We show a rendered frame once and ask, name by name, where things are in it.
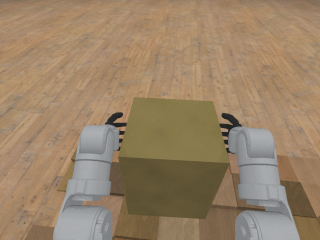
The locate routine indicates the right robot hand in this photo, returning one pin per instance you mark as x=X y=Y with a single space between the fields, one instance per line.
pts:
x=235 y=123

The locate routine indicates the left robot forearm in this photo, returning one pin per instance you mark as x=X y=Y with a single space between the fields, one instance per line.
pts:
x=91 y=174

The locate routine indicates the right robot upper arm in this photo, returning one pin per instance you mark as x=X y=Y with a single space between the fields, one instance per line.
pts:
x=264 y=225

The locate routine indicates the right robot forearm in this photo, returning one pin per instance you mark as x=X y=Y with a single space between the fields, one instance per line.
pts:
x=258 y=169

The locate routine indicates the carton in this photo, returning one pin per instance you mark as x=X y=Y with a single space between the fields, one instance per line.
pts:
x=172 y=157

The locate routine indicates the left robot hand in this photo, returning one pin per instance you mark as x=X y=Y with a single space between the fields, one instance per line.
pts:
x=117 y=124

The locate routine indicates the left robot upper arm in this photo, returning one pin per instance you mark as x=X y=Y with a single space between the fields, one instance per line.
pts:
x=84 y=222

